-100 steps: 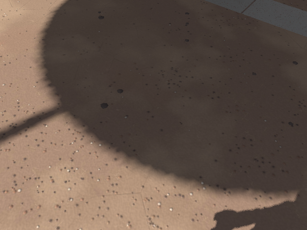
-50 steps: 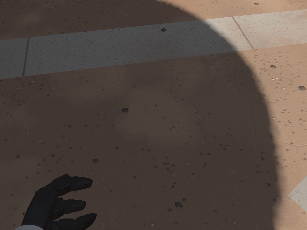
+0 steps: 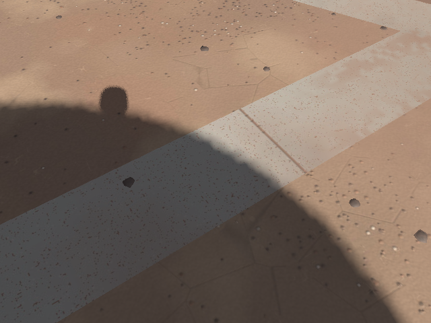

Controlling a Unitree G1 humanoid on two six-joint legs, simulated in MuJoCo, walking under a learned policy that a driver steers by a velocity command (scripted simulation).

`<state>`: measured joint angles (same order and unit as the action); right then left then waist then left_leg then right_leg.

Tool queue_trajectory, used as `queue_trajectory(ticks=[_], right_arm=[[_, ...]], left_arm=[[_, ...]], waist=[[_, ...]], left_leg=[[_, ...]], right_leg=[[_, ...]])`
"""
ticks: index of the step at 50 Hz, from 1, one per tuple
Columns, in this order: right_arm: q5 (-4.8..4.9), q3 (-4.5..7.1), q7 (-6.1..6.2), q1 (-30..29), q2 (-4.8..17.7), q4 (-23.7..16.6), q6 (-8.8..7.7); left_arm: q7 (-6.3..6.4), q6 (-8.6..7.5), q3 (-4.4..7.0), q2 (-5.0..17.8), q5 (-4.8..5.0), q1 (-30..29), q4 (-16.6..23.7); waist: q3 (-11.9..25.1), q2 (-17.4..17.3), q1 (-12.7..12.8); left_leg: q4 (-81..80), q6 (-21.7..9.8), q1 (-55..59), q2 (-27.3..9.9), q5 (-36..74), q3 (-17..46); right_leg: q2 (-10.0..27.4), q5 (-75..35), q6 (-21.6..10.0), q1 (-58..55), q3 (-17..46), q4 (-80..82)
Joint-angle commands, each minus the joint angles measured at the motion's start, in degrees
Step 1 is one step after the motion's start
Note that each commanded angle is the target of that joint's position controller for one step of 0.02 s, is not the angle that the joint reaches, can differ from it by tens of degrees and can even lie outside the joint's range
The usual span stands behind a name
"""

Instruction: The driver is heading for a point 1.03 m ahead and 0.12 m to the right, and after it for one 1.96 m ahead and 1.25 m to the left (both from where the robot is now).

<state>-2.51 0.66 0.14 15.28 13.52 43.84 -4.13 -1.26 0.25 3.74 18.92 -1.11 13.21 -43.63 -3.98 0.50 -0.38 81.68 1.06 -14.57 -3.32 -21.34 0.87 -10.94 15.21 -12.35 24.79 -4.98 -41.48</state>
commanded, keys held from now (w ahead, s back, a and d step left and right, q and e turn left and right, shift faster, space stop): w+e+shift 0.46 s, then w+shift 0.20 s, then w+q+shift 0.30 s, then q+shift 0.04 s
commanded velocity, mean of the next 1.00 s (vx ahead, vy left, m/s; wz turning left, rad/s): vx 1.00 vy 0.00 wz -0.50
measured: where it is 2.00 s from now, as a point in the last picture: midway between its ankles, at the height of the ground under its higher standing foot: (330, 143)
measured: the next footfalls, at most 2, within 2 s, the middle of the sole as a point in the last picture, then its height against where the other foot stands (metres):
left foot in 0.32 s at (184, 291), level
right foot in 0.78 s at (305, 224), level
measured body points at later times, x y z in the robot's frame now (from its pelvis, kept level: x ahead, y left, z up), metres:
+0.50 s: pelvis +0.46 +0.02 +0.03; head +0.48 +0.00 +0.48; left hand +0.71 +0.23 -0.06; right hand +0.41 -0.29 -0.07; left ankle +0.52 +0.13 -0.70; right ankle +0.35 -0.03 -0.60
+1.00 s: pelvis +0.84 -0.23 +0.04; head +0.85 -0.25 +0.49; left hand +1.00 +0.01 -0.08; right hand +0.79 -0.52 -0.09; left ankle +0.94 -0.12 -0.61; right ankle +0.75 -0.26 -0.70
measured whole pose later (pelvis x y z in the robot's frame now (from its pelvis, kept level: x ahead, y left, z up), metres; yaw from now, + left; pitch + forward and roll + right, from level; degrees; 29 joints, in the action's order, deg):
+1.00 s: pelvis +0.84 -0.23 +0.04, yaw -27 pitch +0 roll -2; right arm -0.9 2.6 -2.4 15.6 17.1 46.2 -0.5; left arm -0.2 -5.9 2.7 16.7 -1.2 21.6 -49.9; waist -1.4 -2.6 0.6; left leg 68.4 -3.6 -37.7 -7.0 -10.6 0.4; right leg -3.3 16.5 -3.6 3.4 -10.0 -19.5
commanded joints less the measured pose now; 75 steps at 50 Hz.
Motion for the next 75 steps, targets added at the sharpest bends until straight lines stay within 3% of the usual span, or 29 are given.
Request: queue_trajectory(ticks=[1,4,8,12,14,16,17,18,19,21,26,34,36,38,39,40,41,42,44,49,54,57,59,60,61,62,64,69,75], right_arm=[[-1.40,1.37,0.24,-1.96,9.80,-8.26,-1.23],[-2.00,0.83,-0.26,-4.62,8.03,-8.91,1.67],[-0.25,-0.69,-1.35,-18.19,5.02,-14.33,1.32],[0.84,-0.45,-1.18,-21.04,6.48,-15.95,0.88],[1.05,0.91,-0.28,-14.29,9.70,-14.19,0.69],[1.52,3.79,1.73,7.31,15.55,-9.13,0.35],[-0.32,5.01,2.91,18.26,18.62,-6.96,0.05],[-1.92,5.57,2.17,11.15,21.97,-8.22,0.04],[-1.25,5.27,1.58,3.41,15.74,-9.83,0.47],[-1.00,3.54,0.99,2.18,8.90,-8.05,0.77],[1.08,2.49,-0.61,6.56,6.15,-0.52,-2.08],[1.29,2.90,-0.92,12.14,12.05,4.56,-2.77],[1.66,3.10,-0.20,14.53,15.30,6.43,-1.82],[1.95,3.34,0.54,11.89,17.97,6.59,-0.57],[1.97,2.60,0.21,11.44,14.76,4.98,-0.65],[3.94,0.61,-1.00,17.96,4.51,1.68,-0.99],[3.82,2.06,-0.24,11.55,10.95,0.46,-0.88],[3.59,2.44,-0.23,5.94,11.18,-0.54,-0.78],[2.81,1.90,-1.09,6.10,7.62,0.90,0.25],[1.22,2.08,-3.12,1.83,4.09,-0.07,4.27],[1.29,0.62,-4.68,-4.81,1.46,-2.84,2.62],[-0.27,2.36,-4.50,7.80,6.43,0.47,2.79],[0.97,5.78,-2.13,22.06,12.51,3.70,3.15],[1.26,6.65,-1.24,16.79,18.45,2.75,3.08],[0.87,7.82,-1.54,14.71,23.02,-0.27,2.95],[1.98,7.91,-0.68,7.81,20.45,-3.90,3.76],[2.90,5.66,0.01,2.02,12.56,-4.14,4.99],[1.40,5.94,-0.02,1.73,13.52,-4.21,3.89],[2.22,7.22,0.36,0.92,14.29,-6.44,6.66]], left_arm=[[1.71,-2.12,3.00,10.14,0.33,6.24,2.25],[1.38,-4.25,1.95,7.69,1.03,5.72,1.86],[0.75,-4.88,2.46,8.10,1.10,9.01,0.65],[0.88,-4.74,3.07,9.35,1.65,11.78,-0.86],[1.27,-4.72,3.47,11.20,1.47,10.03,-0.60],[0.69,-5.27,3.79,13.22,0.44,4.12,0.63],[0.75,-5.89,1.52,4.23,-0.07,3.63,2.23],[0.82,-5.44,-0.37,-0.07,3.17,11.35,5.76],[1.48,-4.32,-0.30,4.84,1.09,8.22,3.64],[0.11,-3.11,0.22,6.06,-0.80,1.03,3.34],[-2.94,-0.71,-1.86,0.03,-1.57,-6.20,9.12],[-4.45,-2.33,-3.95,0.07,-1.31,-20.23,13.41],[-3.25,-2.68,-3.33,1.92,-2.12,-17.11,12.19],[-1.38,-3.27,-1.29,5.60,-2.42,3.13,6.12],[-0.04,-3.33,0.44,10.27,-3.45,12.16,3.30],[0.75,-3.81,1.91,14.71,-3.86,10.83,4.23],[1.36,-3.36,2.06,12.97,-2.87,11.11,4.89],[1.52,-4.05,1.20,9.41,-2.36,7.60,2.78],[1.04,-5.61,-0.12,3.56,-1.81,4.43,0.51],[1.06,-8.08,-0.82,0.04,0.58,3.13,-2.21],[2.18,-9.12,-1.05,1.49,1.33,2.36,-2.28],[3.27,-8.26,0.58,7.05,2.52,1.84,-1.27],[2.72,-6.45,1.21,6.93,3.34,-3.49,-0.50],[1.80,-6.09,-0.64,-0.10,1.78,3.38,0.87],[2.89,-5.32,-1.12,0.11,1.16,10.86,3.91],[3.28,-5.18,-1.83,2.11,-0.03,10.37,4.36],[3.38,-3.56,-1.32,3.63,-2.10,3.41,4.92],[4.00,0.25,-2.39,0.77,-1.45,-0.02,7.57],[3.44,1.47,-2.60,1.23,-0.50,-9.05,10.64]], waist=[[2.47,-5.65,-0.58],[0.37,-6.65,-2.11],[-1.80,-2.62,2.76],[1.28,1.04,5.08],[6.31,1.64,1.60],[16.43,1.63,-11.06],[22.74,-7.96,-12.89],[28.79,-26.74,-3.87],[20.18,-15.56,-3.74],[8.48,-1.83,-4.07],[0.72,-3.19,-0.34],[-5.25,-2.07,-0.77],[-0.39,-5.93,2.18],[10.88,-8.40,13.21],[17.65,-5.76,15.80],[29.79,11.70,7.13],[30.58,2.49,10.46],[17.33,-0.46,8.38],[4.80,-0.32,3.07],[-2.51,2.08,-1.56],[-1.97,1.00,-2.35],[6.10,4.04,-7.52],[13.29,-3.30,-17.08],[9.35,-13.10,-7.98],[26.75,-9.78,-4.89],[27.31,-2.23,-3.32],[11.09,7.01,0.22],[10.47,4.29,1.72],[10.24,-4.01,-1.98]], left_leg=[[-3.70,1.00,-27.23,-2.81,0.57,3.86],[-14.81,3.63,-21.80,-4.93,-0.29,1.96],[-36.42,3.13,-16.32,-1.65,21.27,-1.36],[-48.00,0.69,-10.64,2.08,26.63,-0.68],[-51.23,-0.21,1.36,5.18,21.57,-0.03],[-49.69,-1.47,24.33,2.40,11.59,1.56],[-50.10,-2.81,37.26,-10.78,-7.59,14.32],[-64.19,-8.28,42.14,-25.02,-20.57,48.91],[-66.86,-8.95,33.11,-21.83,-29.86,48.23],[-65.82,-7.98,19.40,-17.07,-10.05,27.88],[-72.23,-6.87,7.85,-13.07,7.45,9.34],[-81.68,-6.91,7.97,-9.55,41.02,-10.41],[-71.47,-7.43,15.43,-10.77,71.50,-10.02],[-44.97,-6.97,11.72,-10.75,76.62,-8.69],[-25.84,-6.84,-1.16,-7.55,54.02,-7.54],[-0.60,-5.04,-22.23,1.84,-4.89,-2.91],[4.79,-6.56,-27.53,1.81,-1.68,2.91],[1.13,-6.81,-30.34,-0.75,4.23,3.10],[-6.86,-6.50,-25.03,-4.45,7.01,3.76],[-12.29,-4.16,-26.80,-6.26,12.73,1.00],[-39.89,-4.95,-11.86,2.06,32.90,-11.00],[-43.69,-8.39,3.74,8.93,29.99,-13.07],[-51.88,-13.42,22.14,7.16,36.55,-5.08],[-45.14,-16.51,26.68,-2.75,83.09,6.42],[-48.05,-29.26,39.44,-15.36,90.93,27.90],[-56.52,-29.20,32.18,-16.50,68.07,36.08],[-63.62,-23.66,12.63,-9.29,37.24,30.51],[-60.03,-18.71,-3.43,-1.30,54.75,20.38],[-61.73,-10.74,0.86,2.91,19.84,27.88]], right_leg=[[18.83,-5.16,-9.25,-21.45,39.10,27.85],[13.31,-8.01,-8.41,-9.50,31.02,30.81],[8.63,-22.34,-4.30,-6.06,26.44,31.10],[11.12,-35.16,-1.02,-15.87,28.89,27.28],[10.70,-48.07,2.01,-18.55,29.40,18.18],[8.55,-46.98,4.23,-11.83,27.57,-6.42],[4.64,-10.35,4.20,-1.47,22.75,-26.72],[0.52,14.32,5.80,13.16,15.94,-39.05],[6.94,6.72,5.05,17.99,14.04,-40.75],[11.62,1.05,5.87,16.39,11.28,-36.23],[15.68,-1.71,6.52,19.34,11.66,-31.53],[10.02,-15.13,3.82,5.91,-0.06,1.25],[6.31,-8.07,2.56,-1.60,-3.14,3.36],[5.85,-4.73,0.92,-24.46,0.89,9.10],[14.92,4.15,0.72,-41.02,10.63,8.82],[35.72,14.88,-3.59,-59.10,41.64,13.21],[36.32,15.50,-2.57,-53.25,46.64,21.40],[32.32,10.00,-1.17,-43.00,35.73,22.76],[27.09,-4.70,2.74,-25.25,21.80,26.55],[23.71,-16.15,5.56,-16.06,4.61,35.33],[18.18,-49.56,9.36,-12.48,-11.17,27.43],[20.98,-64.14,11.70,-16.71,-9.56,7.36],[14.15,-32.73,13.90,-8.80,-9.11,-30.70],[6.40,22.67,15.30,7.55,-7.41,-51.54],[5.31,19.48,16.63,15.35,5.95,-62.70],[8.60,12.75,15.42,15.58,10.55,-57.72],[12.21,11.58,15.17,14.61,10.21,-45.73],[13.81,7.04,17.22,3.95,9.45,-25.16],[10.83,-0.97,16.26,7.48,12.32,-12.04]])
